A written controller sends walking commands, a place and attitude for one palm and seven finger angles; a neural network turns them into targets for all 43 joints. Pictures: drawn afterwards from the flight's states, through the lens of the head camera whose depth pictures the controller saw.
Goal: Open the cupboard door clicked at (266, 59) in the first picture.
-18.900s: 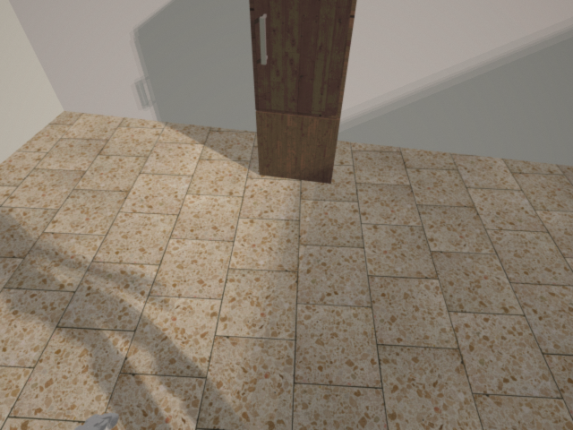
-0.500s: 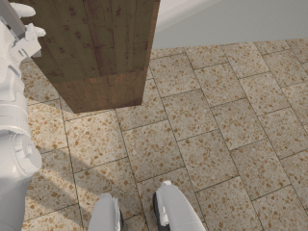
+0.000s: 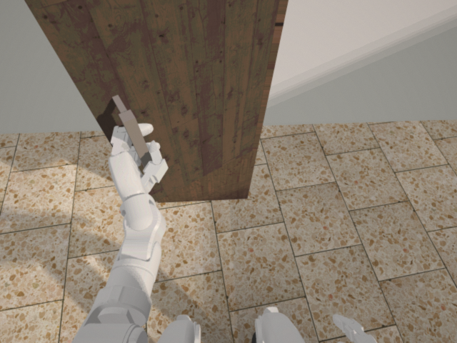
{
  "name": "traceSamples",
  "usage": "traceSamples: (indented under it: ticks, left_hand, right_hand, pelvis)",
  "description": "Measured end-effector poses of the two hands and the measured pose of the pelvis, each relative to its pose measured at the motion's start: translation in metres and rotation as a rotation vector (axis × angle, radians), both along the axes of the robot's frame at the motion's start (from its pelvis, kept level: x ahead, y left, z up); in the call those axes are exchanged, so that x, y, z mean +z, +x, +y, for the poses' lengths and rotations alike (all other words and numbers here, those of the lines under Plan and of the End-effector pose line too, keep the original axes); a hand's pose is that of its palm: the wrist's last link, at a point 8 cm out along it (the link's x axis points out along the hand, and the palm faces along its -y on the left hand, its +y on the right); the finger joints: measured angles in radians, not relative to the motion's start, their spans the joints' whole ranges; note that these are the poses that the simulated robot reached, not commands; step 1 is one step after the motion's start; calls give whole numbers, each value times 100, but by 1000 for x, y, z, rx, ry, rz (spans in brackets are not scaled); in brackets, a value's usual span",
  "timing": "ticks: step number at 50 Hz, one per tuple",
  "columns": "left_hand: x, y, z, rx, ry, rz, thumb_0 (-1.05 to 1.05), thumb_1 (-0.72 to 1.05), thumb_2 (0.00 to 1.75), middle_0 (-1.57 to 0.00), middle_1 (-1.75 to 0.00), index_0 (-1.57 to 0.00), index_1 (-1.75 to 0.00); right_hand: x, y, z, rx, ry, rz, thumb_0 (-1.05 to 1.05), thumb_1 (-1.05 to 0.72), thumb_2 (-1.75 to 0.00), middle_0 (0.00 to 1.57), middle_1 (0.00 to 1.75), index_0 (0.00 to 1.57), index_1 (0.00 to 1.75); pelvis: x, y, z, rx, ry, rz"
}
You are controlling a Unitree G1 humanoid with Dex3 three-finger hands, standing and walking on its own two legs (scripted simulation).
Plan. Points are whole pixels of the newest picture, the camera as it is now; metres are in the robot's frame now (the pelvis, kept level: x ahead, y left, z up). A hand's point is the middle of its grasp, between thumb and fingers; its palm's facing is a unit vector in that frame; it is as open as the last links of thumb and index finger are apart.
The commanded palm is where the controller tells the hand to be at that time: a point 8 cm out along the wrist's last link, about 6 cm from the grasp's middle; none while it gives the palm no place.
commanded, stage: pull the door open along its arc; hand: left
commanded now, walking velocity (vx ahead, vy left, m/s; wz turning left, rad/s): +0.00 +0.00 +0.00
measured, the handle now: (136, 140) +0.46 +0.16 +0.04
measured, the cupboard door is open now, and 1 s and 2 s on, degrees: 29 51 57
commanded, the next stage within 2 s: open thumb and fingers to let go in 0.32 s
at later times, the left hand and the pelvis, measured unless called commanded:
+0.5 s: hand (220, 202) +0.34 +0.01 +0.03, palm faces +0.39 -0.92 -0.06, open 5.8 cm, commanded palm +0.29 +0.06 +0.03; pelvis -0.01 -0.05 +0.01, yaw +4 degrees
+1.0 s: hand (213, 203) +0.34 +0.03 +0.04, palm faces +0.42 -0.91 -0.04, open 13.3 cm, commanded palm +0.29 +0.06 +0.03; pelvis -0.02 -0.05 +0.00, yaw +4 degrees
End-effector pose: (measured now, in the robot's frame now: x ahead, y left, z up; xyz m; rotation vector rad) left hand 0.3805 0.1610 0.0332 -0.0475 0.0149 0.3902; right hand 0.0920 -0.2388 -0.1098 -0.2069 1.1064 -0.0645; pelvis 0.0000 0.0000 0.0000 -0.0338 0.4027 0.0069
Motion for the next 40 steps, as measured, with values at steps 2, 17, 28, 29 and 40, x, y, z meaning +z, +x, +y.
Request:
traceSamples:
  ticks: [2,17,28,29,40]
  left_hand:
    - [1,-12,-13,35,20,10,1,75,77,-37,-135,-40,-135]
    - [6,-76,-90,-8,81,48,1,72,74,-37,-134,-37,-135]
    - [6,-76,-102,59,77,69,1,66,77,-38,-133,-39,-134]
    - [6,-76,-101,68,74,68,1,63,77,-38,-133,-39,-133]
    - [9,-85,-92,81,81,37,1,14,57,-35,-127,-36,-127]
  right_hand:
    - [-2,9,4,20,18,-19,1,-91,-90,20,30,20,29]
    - [0,40,-2,86,48,-118,1,-91,-90,20,30,20,30]
    - [0,60,-20,112,29,-188,1,-91,-90,20,30,20,30]
    - [-1,61,-22,114,28,-188,1,-91,-90,20,30,20,30]
    - [-9,47,-32,103,24,-146,1,-91,-90,20,30,20,30]
  pelvis:
    - [0,-1,-3,2,5,-10]
    - [5,-6,-32,29,34,-78]
    - [4,-13,-52,47,56,-93]
    - [4,-13,-53,48,57,-91]
    - [2,-15,-57,57,64,-91]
